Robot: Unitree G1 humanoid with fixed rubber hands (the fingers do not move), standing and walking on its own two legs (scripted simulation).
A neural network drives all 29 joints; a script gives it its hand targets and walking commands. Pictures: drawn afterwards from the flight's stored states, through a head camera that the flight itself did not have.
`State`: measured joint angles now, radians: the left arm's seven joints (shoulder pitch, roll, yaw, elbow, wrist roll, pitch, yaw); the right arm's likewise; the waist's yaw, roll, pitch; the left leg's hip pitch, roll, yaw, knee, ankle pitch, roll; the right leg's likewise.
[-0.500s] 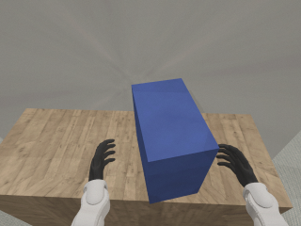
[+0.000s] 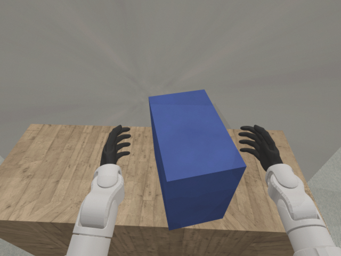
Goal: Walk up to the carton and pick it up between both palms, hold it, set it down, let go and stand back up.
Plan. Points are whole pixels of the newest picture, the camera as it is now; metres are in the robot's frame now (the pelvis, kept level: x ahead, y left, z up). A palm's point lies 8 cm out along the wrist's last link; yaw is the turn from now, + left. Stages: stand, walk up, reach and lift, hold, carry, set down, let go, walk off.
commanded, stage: reach and lift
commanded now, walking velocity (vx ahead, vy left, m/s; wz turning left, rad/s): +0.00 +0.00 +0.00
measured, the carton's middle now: (186, 159) +0.39 -0.03 -0.03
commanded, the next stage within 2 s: none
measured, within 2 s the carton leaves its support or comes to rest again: neither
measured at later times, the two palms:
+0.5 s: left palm (109, 120) +0.35 +0.15 +0.18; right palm (260, 118) +0.38 -0.19 +0.15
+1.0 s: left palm (110, 141) +0.35 +0.16 +0.12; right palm (257, 127) +0.39 -0.20 +0.11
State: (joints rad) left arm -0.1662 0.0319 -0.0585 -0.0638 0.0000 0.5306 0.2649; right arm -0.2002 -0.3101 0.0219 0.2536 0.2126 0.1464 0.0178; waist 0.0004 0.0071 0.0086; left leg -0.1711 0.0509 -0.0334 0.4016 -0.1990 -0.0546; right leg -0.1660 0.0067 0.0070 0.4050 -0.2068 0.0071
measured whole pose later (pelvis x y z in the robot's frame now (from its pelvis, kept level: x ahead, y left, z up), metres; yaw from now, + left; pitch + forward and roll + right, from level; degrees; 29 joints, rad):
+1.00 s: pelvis -0.01 +0.00 +0.00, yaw +0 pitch -2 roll +0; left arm -0.44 0.03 0.07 0.13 0.00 0.58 0.24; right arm -0.70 -0.31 0.03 0.78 0.27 0.17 0.01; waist 0.00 0.00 0.07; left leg -0.17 0.05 -0.03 0.40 -0.19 -0.06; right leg -0.17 0.01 0.01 0.40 -0.20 0.01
